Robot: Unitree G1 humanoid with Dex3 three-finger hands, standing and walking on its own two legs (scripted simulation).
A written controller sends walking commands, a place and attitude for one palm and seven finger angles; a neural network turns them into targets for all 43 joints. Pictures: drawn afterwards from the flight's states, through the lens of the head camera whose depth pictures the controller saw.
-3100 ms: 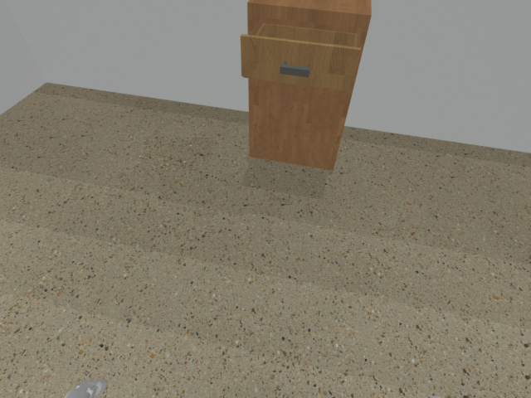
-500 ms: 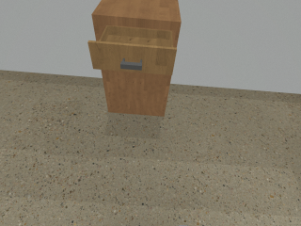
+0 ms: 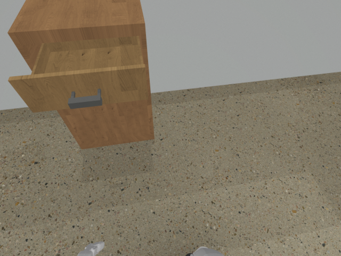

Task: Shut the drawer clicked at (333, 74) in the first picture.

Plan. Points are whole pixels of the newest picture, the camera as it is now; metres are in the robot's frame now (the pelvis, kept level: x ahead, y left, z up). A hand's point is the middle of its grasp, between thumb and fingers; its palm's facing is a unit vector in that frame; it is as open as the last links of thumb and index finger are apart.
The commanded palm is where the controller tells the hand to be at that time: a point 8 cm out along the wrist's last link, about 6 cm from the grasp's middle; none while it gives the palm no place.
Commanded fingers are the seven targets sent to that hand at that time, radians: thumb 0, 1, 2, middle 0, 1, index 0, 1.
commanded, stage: turn to face it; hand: left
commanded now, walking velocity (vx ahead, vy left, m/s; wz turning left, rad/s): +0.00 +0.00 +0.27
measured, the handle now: (86, 97) +0.63 +0.31 -0.07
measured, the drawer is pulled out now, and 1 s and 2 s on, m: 0.21 0.21 0.21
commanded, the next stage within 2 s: take the last steps up to it in 0.22 s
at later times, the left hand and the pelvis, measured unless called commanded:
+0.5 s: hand out of the picture +0.07 +0.23 -0.16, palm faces +0.17 -0.97 -0.19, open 7.3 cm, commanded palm none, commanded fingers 0.00 0.90 0.90 -0.20 -0.30 -0.20 -0.30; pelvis +0.07 +0.04 +0.02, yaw +7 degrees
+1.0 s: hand out of the picture +0.09 +0.12 -0.14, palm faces +0.28 -0.95 -0.14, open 7.4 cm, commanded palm none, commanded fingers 0.00 0.90 0.90 -0.20 -0.30 -0.20 -0.30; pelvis +0.17 -0.01 +0.03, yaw +11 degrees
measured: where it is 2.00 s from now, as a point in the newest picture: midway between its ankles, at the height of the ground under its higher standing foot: (160, 249)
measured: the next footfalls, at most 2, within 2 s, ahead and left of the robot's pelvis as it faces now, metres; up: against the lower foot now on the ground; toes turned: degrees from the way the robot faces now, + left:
left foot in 0.28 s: +0.11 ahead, +0.14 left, +0.00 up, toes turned +12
right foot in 0.74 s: +0.19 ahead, -0.09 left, +0.00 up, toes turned +1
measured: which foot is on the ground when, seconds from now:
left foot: up 0.00-0.26, down 0.28-0.74, up 0.76-1.00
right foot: down 0.00-0.30, up 0.32-0.72, down 0.74-1.00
